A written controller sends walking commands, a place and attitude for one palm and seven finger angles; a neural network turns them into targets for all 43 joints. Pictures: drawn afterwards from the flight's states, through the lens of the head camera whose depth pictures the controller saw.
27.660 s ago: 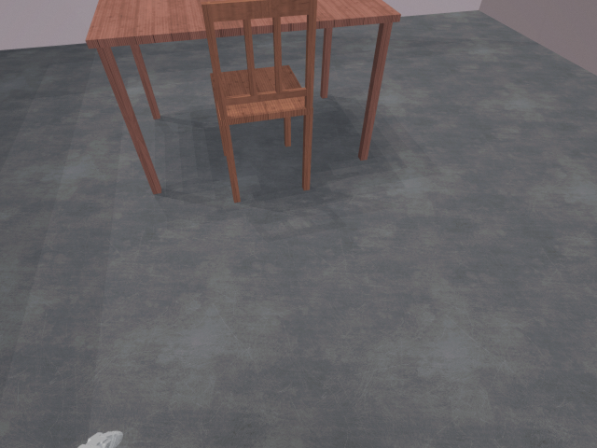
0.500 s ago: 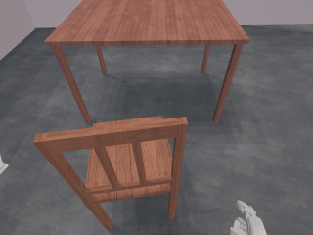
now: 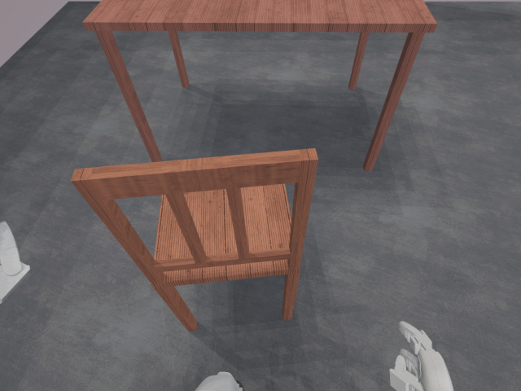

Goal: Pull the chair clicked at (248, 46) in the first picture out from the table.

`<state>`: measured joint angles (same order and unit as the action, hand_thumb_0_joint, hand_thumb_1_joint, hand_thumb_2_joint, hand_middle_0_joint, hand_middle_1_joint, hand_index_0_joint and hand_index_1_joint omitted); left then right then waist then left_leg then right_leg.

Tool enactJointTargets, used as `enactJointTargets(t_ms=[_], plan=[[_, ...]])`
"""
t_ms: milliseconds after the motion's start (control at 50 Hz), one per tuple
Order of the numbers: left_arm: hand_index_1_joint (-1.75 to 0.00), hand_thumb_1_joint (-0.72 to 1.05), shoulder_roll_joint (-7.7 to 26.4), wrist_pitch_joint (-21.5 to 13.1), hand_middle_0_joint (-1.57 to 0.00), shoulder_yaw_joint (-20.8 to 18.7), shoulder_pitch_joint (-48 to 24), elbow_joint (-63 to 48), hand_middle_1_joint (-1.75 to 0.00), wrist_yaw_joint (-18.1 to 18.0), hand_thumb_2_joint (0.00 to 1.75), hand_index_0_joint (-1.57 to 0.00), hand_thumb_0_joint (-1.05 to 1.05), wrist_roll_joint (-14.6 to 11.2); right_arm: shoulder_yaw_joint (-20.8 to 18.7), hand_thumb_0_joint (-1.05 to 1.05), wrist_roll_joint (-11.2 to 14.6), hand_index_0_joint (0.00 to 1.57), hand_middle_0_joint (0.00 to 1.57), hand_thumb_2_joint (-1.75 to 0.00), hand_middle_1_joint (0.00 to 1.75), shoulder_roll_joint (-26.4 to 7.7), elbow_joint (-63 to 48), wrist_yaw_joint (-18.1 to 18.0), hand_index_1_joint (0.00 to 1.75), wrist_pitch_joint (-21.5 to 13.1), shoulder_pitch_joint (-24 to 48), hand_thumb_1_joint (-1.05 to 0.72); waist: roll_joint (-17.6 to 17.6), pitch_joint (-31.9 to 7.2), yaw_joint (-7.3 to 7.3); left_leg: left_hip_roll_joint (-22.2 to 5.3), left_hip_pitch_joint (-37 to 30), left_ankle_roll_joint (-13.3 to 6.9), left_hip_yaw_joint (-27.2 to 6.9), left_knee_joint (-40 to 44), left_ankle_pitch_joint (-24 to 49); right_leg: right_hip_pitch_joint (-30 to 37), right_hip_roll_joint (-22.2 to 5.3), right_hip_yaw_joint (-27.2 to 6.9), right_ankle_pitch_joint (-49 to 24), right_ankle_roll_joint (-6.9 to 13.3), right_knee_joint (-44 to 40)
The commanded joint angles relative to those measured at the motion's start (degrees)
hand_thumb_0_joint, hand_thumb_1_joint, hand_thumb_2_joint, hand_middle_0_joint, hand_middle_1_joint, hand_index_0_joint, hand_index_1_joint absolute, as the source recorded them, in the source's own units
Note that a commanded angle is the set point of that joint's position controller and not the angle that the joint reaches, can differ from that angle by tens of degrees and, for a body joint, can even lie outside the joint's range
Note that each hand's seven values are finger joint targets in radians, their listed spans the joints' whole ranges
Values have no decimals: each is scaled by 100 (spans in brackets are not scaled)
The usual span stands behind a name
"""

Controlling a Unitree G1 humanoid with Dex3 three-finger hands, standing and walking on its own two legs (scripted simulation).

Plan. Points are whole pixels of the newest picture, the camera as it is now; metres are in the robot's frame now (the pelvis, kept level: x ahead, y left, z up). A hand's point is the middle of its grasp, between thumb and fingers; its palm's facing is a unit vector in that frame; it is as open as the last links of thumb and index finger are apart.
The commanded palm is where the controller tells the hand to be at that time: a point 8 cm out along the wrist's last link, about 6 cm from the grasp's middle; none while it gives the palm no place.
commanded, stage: step back with the hand held close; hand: left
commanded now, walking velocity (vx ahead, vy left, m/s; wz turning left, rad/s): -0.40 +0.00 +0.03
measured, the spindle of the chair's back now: (188, 229) +0.41 +0.19 -0.08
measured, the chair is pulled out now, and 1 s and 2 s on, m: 0.64 0.64 0.64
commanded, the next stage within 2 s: stop stepping back and stand still in 0.20 s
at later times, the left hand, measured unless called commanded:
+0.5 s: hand out of the picture +0.07 +0.24 +0.17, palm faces +0.40 -0.76 -0.52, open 7.4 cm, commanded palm +0.02 +0.28 +0.19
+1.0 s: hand out of the picture +0.02 +0.25 +0.18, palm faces +0.43 -0.75 -0.51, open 7.4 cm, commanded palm -0.04 +0.29 +0.19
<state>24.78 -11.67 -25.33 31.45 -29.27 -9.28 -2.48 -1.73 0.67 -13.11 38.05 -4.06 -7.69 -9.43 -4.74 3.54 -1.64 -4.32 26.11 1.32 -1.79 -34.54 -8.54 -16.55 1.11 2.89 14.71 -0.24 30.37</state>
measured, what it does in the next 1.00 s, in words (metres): walks backwards: left foot, then right foot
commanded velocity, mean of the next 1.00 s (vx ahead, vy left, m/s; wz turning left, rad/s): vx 0.04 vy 0.02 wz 0.01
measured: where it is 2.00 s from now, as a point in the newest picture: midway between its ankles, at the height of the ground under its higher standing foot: outside the picture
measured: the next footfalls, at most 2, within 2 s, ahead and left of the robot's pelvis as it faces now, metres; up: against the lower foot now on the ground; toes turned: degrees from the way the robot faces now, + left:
left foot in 0.16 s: +0.03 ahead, +0.13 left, +0.00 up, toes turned +1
right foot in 0.44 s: -0.12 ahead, -0.11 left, +0.00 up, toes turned +1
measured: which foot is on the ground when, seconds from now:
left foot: down 0.00-0.00, up 0.02-0.14, down 0.16-0.48, up 0.50-0.66, down 0.68-1.00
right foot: down 0.00-0.16, up 0.18-0.42, down 0.44-1.00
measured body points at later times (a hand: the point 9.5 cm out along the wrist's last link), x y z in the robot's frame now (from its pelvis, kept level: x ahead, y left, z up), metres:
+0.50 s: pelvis -0.12 -0.02 +0.00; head -0.12 -0.03 +0.45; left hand +0.04 +0.27 +0.20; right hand +0.06 -0.24 -0.09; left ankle -0.02 +0.13 -0.72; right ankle -0.11 -0.16 -0.73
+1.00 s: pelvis -0.17 -0.01 +0.00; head -0.18 -0.02 +0.45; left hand -0.01 +0.29 +0.20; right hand -0.05 -0.25 -0.10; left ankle -0.17 +0.09 -0.73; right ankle -0.16 -0.13 -0.73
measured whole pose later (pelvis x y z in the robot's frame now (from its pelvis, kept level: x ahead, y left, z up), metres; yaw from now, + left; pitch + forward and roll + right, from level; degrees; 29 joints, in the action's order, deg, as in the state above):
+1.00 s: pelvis -0.17 -0.01 +0.00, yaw +0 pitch -1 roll -2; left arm 24.0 -13.3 -24.2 33.2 -25.6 -8.7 -1.6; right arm -1.5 1.2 -11.7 39.6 -2.7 -6.9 -15.8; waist -3.3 -0.8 0.6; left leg -1.5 15.8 -1.5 0.9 -36.3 -21.7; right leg -13.6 -0.5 5.5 15.3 0.5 30.1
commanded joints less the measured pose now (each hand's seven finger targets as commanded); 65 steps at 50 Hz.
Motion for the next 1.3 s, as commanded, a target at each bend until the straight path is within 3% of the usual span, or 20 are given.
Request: enactJointTargets(t_ms=[0, 60, 100, 160, 200, 280, 380, 420, 480, 560, 640, 720, 840, 940, 1060, 1080, 1120, 1180, 1240, 1280], plan=[[-30, 90, 1161, -337, -20, -692, -5, -936, -30, -85, 90, -20, 0, -35, -350, 0, 53, 20, 20, -90, 30, -501, -908, -51, 30, -269, 502, -90, 1765, -1376, 59, 457, -456, -65, 10, -1575, -1452, 277, -2131, -1464, -2981, 960, -1107], [-30, 90, 1197, -292, -20, -864, 124, -1108, -30, -172, 90, -20, 0, 45, -153, 0, 2, 20, 20, -90, 30, -321, -950, -130, 30, -140, 745, -90, 1418, -1022, 140, 291, -377, -91, -115, -466, -1359, 369, -1763, -899, -2999, 710, -719], [-30, 90, 1190, -337, -20, -917, 180, -1289, -30, -222, 90, -20, 0, 2, -112, 0, 9, 20, 20, -90, 30, -364, -954, -226, 30, -45, 728, -90, 904, -1138, 179, 180, -894, -159, -8, 1379, 724, 660, -1029, -345, -3009, 184, 140], [-30, 90, 1127, -530, -20, -811, 247, -1633, -30, -107, 90, -20, 0, -59, -340, 0, -75, 20, 20, -90, 30, -508, -909, -94, 30, -146, 397, -90, -734, -1659, 146, -1498, -2472, -903, -956, 1162, 5068, -752, -365, -408, 1186, 3, 2097], [-30, 90, 1169, -523, -20, -910, 313, -1693, -30, -80, 90, -20, 0, -90, -326, 0, -216, 20, 20, -90, 30, -438, -820, -69, 30, -319, 443, -90, -1231, -1578, 110, -1655, -1696, -1175, -1076, 1187, 4440, -712, -387, -578, 1639, -70, 2833], [-30, 90, 880, -482, -20, -625, 64, -1870, -30, -78, 90, -20, 0, -80, -387, 0, -89, 20, 20, -90, 30, -604, -733, 55, 30, -425, 367, -90, -889, -1299, 109, -1253, -1791, -877, -587, 1014, 3821, -501, -378, -358, 816, 57, 1828], [-30, 90, 896, -103, -20, -680, 354, -1109, -30, -120, 90, -20, 0, -156, -166, 0, 65, 20, 20, -90, 30, -549, -962, 61, 30, -242, 345, -90, -658, -800, 166, -647, -217, -456, -388, 1263, -1977, 818, -263, 117, 456, -143, -518], [-30, 90, 1179, -107, -20, -789, 150, -834, -30, -127, 90, -20, 0, -65, -133, 0, 32, 20, 20, -90, 30, -498, -916, 21, 30, -168, 222, -90, 292, -721, 231, 36, -151, -133, 156, 367, -2549, 752, -550, -132, 458, 72, -1256], [-30, 90, 1076, 15, -20, -450, -534, -855, -30, -112, 90, -20, 0, -39, -245, 0, 74, 20, 20, -90, 30, -600, -958, -19, 30, -71, 232, -90, 2212, -485, 317, 435, -869, -30, 78, -2683, -1578, -1570, -2055, -2018, 2787, 837, -2259], [-30, 90, 1116, -50, -20, -513, -605, -538, -30, -109, 90, -20, 0, 48, -35, 0, 10, 20, 20, -90, 30, -455, -967, -81, 30, 21, 486, -90, 1254, -283, 346, 269, -1018, -242, 262, -1341, -1481, -1418, -1619, -750, 2200, 554, -1785], [-30, 90, 986, -266, -20, -431, -850, -724, -30, -188, 90, -20, 0, 129, -95, 0, -14, 20, 20, -90, 30, -538, -943, -176, 30, -237, 157, -90, 618, -84, 276, 352, -1148, -397, 327, 1342, -1771, -399, -1166, -686, 1991, 362, -1064], [-30, 90, 1327, -333, -20, -801, -254, -1046, -30, -141, 90, -20, 0, 192, -183, 0, 0, 20, 20, -90, 30, -507, -948, -93, 30, -368, 73, -90, -1744, -480, 243, -1080, -831, -1101, -1769, 2520, -2462, -587, -346, 6, 1360, -43, 2038], [-30, 90, 921, -446, -20, -607, 152, -786, -30, -71, 90, -20, 0, 106, -220, 0, 55, 20, 20, -90, 30, -651, -835, 59, 30, -413, -58, -90, -104, -427, 197, -349, -388, -636, -377, 824, -610, 1072, -314, 225, -46, 43, -908], [-30, 90, 960, -342, -20, -602, -168, -304, -30, -92, 90, -20, 0, 42, -323, 0, 105, 20, 20, -90, 30, -629, -819, 52, 30, -227, -187, -90, 1579, -462, 327, 303, -446, -286, 262, -314, -1664, 379, -1634, -1996, 1657, 846, -1700], [-30, 90, 855, -362, -20, -425, -544, -769, -30, -88, 90, -20, 0, 58, -135, 0, 33, 20, 20, -90, 30, -570, -911, -55, 30, -244, 234, -90, -319, -432, 216, -678, -1120, -609, -1024, 1852, -534, 318, -391, -168, 268, 34, -51], [-30, 90, -863, 787, -20, 1875, -744, 3328, -30, 692, 90, -20, 0, 631, -285, 0, -168, 20, 20, -90, 30, -992, 333, 496, 30, -137, -192, -90, -457, 210, 580, -446, -852, -721, -1103, 1066, 1184, -889, -301, 164, -245, -26, 1314], [-30, 90, -1331, 1318, -20, 1933, -801, 3394, -30, 792, 90, -20, 0, 463, -166, 0, -239, 20, 20, -90, 30, -446, 225, 404, 30, 305, -612, -90, -385, -141, 434, -729, -1199, -950, -1014, 1296, 3525, -1082, -219, -113, 1486, -44, 2099], [-30, 90, -1228, 1238, -20, 2090, -1099, 4165, -30, 824, 90, -20, 0, 443, -129, 0, -347, 20, 20, -90, 30, -568, 137, 358, 30, 417, -361, -90, 495, -683, 221, -861, -2017, -1148, -1037, 765, 4340, -1107, -277, -280, 1220, -40, 1757], [-30, 90, -919, 1147, -20, 2077, -864, 5353, -30, 809, 90, -20, 0, 439, -102, 0, -229, 20, 20, -90, 30, -638, 306, 353, 30, 545, -191, -90, 792, -1091, -39, -349, -1837, -727, -603, 354, 3040, 358, -252, -222, -667, 35, -264], [-30, 90, -419, 1101, -20, 2090, -898, 5978, -30, 755, 90, -20, 0, 445, -64, 0, -99, 20, 20, -90, 30, -355, 422, 372, 30, 599, -405, -90, 1241, -1239, 105, 480, -996, -296, -125, 34, -78, 1211, -1309, -1565, -2354, 530, -711]])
